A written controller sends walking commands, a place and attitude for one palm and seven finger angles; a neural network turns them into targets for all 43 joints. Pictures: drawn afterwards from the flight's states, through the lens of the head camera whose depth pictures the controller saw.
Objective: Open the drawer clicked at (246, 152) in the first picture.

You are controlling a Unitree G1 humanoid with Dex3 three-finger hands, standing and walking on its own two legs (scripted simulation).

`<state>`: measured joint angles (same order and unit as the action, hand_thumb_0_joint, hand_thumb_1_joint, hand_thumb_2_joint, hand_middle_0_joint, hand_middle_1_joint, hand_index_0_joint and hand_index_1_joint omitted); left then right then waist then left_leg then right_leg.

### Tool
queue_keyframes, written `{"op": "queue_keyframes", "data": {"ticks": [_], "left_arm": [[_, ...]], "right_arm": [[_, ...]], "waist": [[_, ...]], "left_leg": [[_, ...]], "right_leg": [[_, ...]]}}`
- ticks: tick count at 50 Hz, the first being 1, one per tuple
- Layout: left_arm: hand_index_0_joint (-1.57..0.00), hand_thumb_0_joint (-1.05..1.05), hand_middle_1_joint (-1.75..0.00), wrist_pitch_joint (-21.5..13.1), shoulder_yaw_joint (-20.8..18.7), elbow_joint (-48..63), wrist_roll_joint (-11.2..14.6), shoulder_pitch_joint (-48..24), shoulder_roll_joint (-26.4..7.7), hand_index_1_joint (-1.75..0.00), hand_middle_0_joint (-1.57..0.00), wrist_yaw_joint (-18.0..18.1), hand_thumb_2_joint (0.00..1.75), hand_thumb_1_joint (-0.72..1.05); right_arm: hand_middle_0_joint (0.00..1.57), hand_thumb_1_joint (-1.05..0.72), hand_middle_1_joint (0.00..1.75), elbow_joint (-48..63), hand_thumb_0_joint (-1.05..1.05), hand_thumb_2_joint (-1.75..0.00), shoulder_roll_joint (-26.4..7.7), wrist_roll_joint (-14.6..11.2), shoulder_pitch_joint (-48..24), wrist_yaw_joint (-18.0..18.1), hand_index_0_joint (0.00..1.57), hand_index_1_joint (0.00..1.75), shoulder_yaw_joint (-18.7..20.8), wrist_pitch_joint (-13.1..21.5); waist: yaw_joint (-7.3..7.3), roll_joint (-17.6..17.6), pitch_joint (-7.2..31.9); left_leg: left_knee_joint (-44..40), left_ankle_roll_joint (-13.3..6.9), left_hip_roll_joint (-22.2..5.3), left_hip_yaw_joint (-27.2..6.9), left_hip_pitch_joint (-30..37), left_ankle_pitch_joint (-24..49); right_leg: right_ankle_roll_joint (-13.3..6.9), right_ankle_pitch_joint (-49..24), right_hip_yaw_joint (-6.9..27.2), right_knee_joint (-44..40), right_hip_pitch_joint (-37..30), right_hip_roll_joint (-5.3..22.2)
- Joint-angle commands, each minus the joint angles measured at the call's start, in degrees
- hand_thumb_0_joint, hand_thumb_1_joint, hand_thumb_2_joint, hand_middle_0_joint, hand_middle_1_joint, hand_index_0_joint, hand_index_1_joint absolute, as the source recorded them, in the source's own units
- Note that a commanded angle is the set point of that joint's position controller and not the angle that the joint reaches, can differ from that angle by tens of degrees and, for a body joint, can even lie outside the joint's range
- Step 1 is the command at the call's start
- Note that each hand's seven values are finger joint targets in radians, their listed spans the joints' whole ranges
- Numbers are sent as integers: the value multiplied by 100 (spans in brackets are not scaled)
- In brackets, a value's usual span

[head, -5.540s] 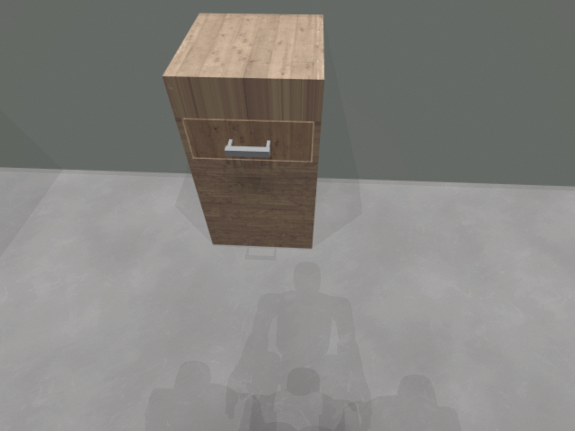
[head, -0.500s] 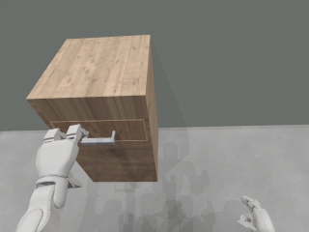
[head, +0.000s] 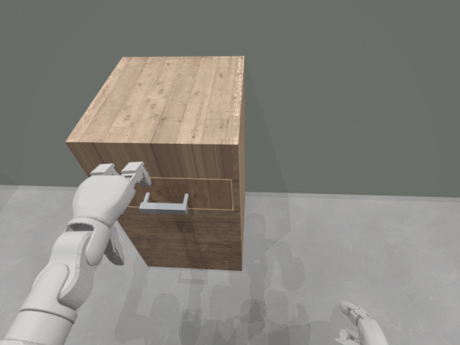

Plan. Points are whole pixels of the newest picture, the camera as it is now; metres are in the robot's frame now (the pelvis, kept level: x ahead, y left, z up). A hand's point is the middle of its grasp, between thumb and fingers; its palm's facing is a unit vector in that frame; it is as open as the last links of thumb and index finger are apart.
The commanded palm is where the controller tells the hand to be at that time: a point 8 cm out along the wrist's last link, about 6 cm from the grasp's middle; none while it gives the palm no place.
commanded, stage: raise the hand with hooked fingers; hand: left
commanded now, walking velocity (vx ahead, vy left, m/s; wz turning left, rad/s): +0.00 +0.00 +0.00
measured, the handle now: (165, 202) +0.51 +0.27 -0.20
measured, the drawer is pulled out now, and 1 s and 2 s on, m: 0.00 0.00 0.00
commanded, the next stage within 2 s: move the hooked fingers above the handle in 0.20 s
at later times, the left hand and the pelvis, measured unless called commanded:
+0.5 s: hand (137, 219) +0.31 +0.22 +0.04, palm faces -0.07 -0.08 -0.99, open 13.9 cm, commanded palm +0.30 +0.23 +0.10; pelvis +0.01 -0.03 +0.00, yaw +0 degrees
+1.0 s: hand (145, 206) +0.38 +0.25 -0.03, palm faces -0.04 -0.05 -1.00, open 13.8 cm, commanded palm +0.36 +0.25 +0.03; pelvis +0.01 -0.02 -0.03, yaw -1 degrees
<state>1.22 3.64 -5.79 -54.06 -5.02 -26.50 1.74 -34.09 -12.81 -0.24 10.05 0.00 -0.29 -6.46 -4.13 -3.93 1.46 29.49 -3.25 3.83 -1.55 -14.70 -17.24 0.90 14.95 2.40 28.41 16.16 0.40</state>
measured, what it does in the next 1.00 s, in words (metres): stands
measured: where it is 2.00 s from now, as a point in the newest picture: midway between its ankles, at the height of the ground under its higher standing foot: outside the picture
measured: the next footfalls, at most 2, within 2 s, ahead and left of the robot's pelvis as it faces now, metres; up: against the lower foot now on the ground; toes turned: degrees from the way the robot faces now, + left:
none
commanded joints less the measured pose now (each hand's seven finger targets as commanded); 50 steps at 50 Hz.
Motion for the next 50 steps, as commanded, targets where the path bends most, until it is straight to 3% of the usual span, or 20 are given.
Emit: {"op": "queue_keyframes", "data": {"ticks": [1,3,7,10,14,17,20,22,23,26,29,35,38,42,43,44,46,47,48,50], "left_arm": [[-30,0,-120,-376,-854,1502,-82,-1520,-1207,-120,-30,508,30,-50],[-30,0,-120,-448,-1049,1634,-91,-1584,-1376,-120,-30,697,30,-50],[-30,0,-120,-344,-970,1319,-51,-1389,-1177,-120,-30,940,30,-50],[-30,0,-120,-124,-743,1056,-38,-1347,-1006,-120,-30,923,30,-50],[-30,0,-120,89,-508,1000,0,-1288,-906,-120,-30,728,30,-50],[-30,0,-120,72,-519,738,-78,-1330,-952,-120,-30,621,30,-50],[-30,0,-120,-107,-940,315,-116,-1348,-1338,-120,-30,612,30,-50],[-30,0,-120,-277,-994,130,-168,-1554,-1366,-120,-30,662,30,-50],[-30,0,-120,-380,-1208,101,-200,-1708,-1591,-120,-30,715,30,-50],[-30,0,-120,-666,-1232,-18,-251,-1881,-1553,-120,-30,903,30,-50],[-30,0,-120,-855,-1342,-289,-268,-1955,-1641,-120,-30,1048,30,-50],[-30,0,-120,-981,-924,-937,-279,-2287,-1249,-120,-30,1149,30,-50],[-30,0,-120,-1067,-1087,-1238,-353,-2632,-1503,-120,-30,1220,30,-50],[-30,0,-120,-1272,-1369,-1524,-496,-2792,-1759,-120,-30,1441,30,-50],[-30,0,-120,-1314,-1606,-1546,-544,-2907,-2006,-120,-30,1542,30,-50],[-30,0,-120,-1323,-1522,-1651,-587,-2964,-1885,-120,-30,1642,30,-50],[-30,0,-120,-1350,-1638,-1829,-651,-2905,-1929,-120,-30,1823,30,-50],[-30,0,-120,-1292,-1560,-2029,-647,-2794,-1800,-120,-30,1897,30,-50],[-30,0,-120,-1233,-1715,-2206,-663,-2859,-1951,-120,-30,1965,30,-50],[-30,0,-120,-1100,-1477,-2481,-702,-2775,-1683,-120,-30,2038,30,-50]], "right_arm": [[20,-90,30,871,0,-90,-691,18,-629,42,20,30,311,285],[20,-90,30,863,0,-90,-706,33,-599,46,20,30,337,305],[20,-90,30,771,0,-90,-704,-20,-553,38,20,30,398,311],[20,-90,30,765,0,-90,-729,-75,-604,42,20,30,394,298],[20,-90,30,845,0,-90,-746,-99,-675,71,20,30,358,300],[20,-90,30,798,0,-90,-753,-75,-658,120,20,30,338,278],[20,-90,30,766,0,-90,-758,-71,-633,192,20,30,317,268],[20,-90,30,767,0,-90,-722,-62,-613,231,20,30,310,266],[20,-90,30,733,0,-90,-744,-53,-587,254,20,30,335,272],[20,-90,30,710,0,-90,-681,-27,-505,292,20,30,386,320],[20,-90,30,628,0,-90,-705,-7,-351,307,20,30,456,351],[20,-90,30,493,0,-90,-800,2,-25,273,20,30,586,348],[20,-90,30,422,0,-90,-859,28,143,292,20,30,628,301],[20,-90,30,377,0,-90,-862,70,341,284,20,30,675,250],[20,-90,30,350,0,-90,-892,102,370,294,20,30,678,221],[20,-90,30,354,0,-90,-866,105,427,274,20,30,675,206],[20,-90,30,317,0,-90,-877,132,497,242,20,30,694,178],[20,-90,30,316,0,-90,-880,139,528,216,20,30,690,153],[20,-90,30,282,0,-90,-921,152,581,193,20,30,697,125],[20,-90,30,309,0,-90,-940,142,661,147,20,30,708,83]], "waist": [[-65,-142,1458],[-97,-121,1625],[-37,41,1557],[17,127,1325],[50,321,1397],[83,507,1353],[26,694,1199],[21,679,1177],[25,659,1282],[32,242,1572],[117,203,1840],[390,382,1922],[464,539,2137],[389,309,2492],[351,215,2586],[392,130,2623],[325,-57,2703],[349,-44,2692],[357,162,2675],[393,181,2640]], "left_leg": [[-374,394,-352,-228,556,2682],[-366,406,-342,-253,582,2647],[-327,346,-295,-110,473,2414],[-411,303,-272,-34,304,2046],[-417,196,-221,49,244,1823],[-343,152,-196,131,184,1850],[-287,107,-143,200,-107,1606],[-216,91,-102,232,-273,1511],[-150,82,-90,239,-330,1468],[69,69,-60,277,-341,1587],[318,61,-46,285,-508,1666],[718,59,-75,301,-822,1706],[901,50,-75,277,-1071,1680],[1115,54,-86,253,-1225,1859],[1176,64,-89,220,-1299,1941],[1217,67,-96,199,-1314,1934],[1330,94,-124,189,-1363,2097],[1374,95,-135,207,-1392,2073],[1416,96,-145,174,-1556,2140],[1454,111,-177,196,-1582,2133]], "right_leg": [[-453,-1134,-379,-58,-465,-216],[-456,-1115,-360,-50,-517,-230],[-438,-1185,-357,-51,-418,-225],[-433,-1045,-361,-104,-392,-223],[-398,-1103,-296,-168,-592,-185],[-378,-1304,-266,-157,-564,-182],[-359,-1350,-173,-137,-611,-167],[-349,-1356,-155,-75,-557,-146],[-343,-1314,-81,-59,-559,-155],[-353,-1568,-34,113,-461,-126],[-330,-1841,9,286,-384,-119],[-309,-1969,-95,600,215,-165],[-303,-1992,-83,768,300,-163],[-338,-2110,-102,1044,450,-178],[-363,-2107,-97,1141,481,-193],[-362,-2023,-132,1195,613,-202],[-403,-1947,-179,1357,851,-245],[-401,-1880,-203,1380,952,-264],[-411,-1901,-230,1448,966,-288],[-408,-1803,-277,1501,1158,-327]]}}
